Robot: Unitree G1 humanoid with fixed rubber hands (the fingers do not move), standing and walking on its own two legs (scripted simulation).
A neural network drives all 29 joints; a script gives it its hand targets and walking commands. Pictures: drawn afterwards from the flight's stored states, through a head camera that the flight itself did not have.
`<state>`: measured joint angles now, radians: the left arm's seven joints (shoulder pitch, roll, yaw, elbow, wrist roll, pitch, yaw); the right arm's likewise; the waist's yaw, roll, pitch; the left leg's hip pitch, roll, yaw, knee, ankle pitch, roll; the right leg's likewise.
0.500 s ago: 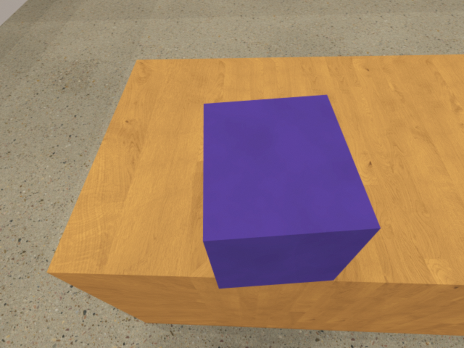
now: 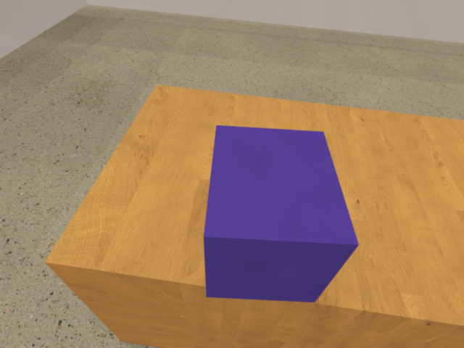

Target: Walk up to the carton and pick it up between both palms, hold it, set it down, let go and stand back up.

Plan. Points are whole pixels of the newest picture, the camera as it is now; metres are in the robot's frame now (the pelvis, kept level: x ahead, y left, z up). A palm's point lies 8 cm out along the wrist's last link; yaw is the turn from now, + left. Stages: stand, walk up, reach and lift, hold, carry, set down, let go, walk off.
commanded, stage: walk up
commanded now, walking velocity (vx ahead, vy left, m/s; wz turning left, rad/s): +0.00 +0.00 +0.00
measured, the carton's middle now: (265, 213) +0.38 -0.06 +0.01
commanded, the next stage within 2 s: none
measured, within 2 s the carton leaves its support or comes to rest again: neither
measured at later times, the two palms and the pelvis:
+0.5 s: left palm out of the picture -0.05 +0.23 -0.15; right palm out of the picture -0.06 -0.20 -0.13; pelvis -0.03 +0.01 +0.00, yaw +2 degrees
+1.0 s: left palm out of the picture -0.05 +0.12 -0.12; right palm out of the picture -0.09 -0.31 -0.16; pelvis -0.07 -0.09 +0.00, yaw +0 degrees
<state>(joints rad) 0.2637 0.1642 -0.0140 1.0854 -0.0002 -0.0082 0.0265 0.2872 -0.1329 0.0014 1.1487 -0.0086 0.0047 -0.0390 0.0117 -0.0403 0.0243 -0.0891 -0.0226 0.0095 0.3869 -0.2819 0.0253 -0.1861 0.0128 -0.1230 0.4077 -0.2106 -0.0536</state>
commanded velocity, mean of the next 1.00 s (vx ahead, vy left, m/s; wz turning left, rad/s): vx -0.06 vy -0.03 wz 0.01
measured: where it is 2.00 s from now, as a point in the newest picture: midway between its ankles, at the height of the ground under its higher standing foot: outside the picture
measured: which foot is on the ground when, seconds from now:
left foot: down 0.00-0.78, up 0.80-1.00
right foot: down 0.00-0.42, up 0.44-0.74, down 0.76-1.00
